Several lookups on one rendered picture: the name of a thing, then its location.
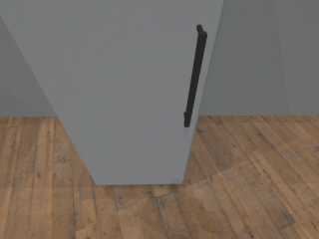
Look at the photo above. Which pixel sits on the handle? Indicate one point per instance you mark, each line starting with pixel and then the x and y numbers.
pixel 198 57

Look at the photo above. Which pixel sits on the fridge door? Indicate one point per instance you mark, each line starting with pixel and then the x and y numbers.
pixel 117 74

